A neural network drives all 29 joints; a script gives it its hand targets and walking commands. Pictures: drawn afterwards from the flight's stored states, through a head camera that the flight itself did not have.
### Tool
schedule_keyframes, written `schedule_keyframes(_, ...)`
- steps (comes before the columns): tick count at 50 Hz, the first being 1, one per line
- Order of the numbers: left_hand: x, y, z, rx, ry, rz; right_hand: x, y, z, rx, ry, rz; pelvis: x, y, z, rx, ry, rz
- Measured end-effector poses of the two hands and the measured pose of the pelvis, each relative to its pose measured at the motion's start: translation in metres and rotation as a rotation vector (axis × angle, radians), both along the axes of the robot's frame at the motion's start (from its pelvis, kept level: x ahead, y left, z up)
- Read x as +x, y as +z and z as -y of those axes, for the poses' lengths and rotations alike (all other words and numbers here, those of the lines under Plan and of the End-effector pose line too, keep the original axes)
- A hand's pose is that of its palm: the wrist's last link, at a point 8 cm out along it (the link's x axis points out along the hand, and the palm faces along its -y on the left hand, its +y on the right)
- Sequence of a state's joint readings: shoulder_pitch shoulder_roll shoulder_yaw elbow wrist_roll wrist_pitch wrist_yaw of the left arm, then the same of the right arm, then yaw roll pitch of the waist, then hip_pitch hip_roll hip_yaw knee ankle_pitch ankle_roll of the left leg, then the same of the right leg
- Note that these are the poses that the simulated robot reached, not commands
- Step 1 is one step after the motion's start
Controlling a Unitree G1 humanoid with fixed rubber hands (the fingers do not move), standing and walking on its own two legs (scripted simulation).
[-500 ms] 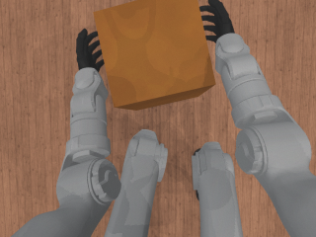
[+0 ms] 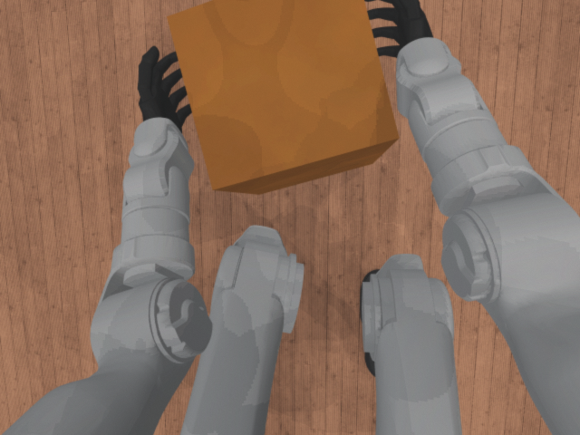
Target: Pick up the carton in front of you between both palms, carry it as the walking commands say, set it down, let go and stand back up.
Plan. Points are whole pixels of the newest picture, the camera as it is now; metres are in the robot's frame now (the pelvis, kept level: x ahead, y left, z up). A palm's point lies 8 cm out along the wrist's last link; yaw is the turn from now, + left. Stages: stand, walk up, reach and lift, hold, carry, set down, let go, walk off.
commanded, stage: set down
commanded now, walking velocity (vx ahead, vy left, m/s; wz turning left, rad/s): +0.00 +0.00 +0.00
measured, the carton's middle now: (292, 106) +0.48 +0.10 -0.25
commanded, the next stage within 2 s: none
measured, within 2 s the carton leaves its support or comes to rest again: rests again in 0.80 s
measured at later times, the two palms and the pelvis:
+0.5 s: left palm (165, 123) +0.43 +0.24 -0.17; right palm (408, 52) +0.54 -0.04 -0.17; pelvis -0.01 -0.01 -0.01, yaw +1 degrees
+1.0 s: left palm (144, 145) +0.40 +0.29 -0.20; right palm (429, 74) +0.53 -0.08 -0.22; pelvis -0.01 +0.00 -0.02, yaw +2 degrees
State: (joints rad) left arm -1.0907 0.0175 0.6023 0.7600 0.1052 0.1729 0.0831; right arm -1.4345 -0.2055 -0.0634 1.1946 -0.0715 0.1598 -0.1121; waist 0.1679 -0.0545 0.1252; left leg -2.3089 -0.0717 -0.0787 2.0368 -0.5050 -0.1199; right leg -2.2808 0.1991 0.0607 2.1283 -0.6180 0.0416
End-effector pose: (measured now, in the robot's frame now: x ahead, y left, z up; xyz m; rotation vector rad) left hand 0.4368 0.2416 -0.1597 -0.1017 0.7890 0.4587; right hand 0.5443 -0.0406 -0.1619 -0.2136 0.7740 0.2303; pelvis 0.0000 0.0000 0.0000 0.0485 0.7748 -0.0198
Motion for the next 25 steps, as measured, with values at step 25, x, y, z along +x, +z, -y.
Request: schedule_keyframes(25, -0.005, -0.008, -0.002, 0.0, -0.05, -0.002, -0.003, -0.009, -0.001, 0.024, 0.052, 0.001, -0.011, -0.01, 0.007, 0.021, 0.002, 0.057)
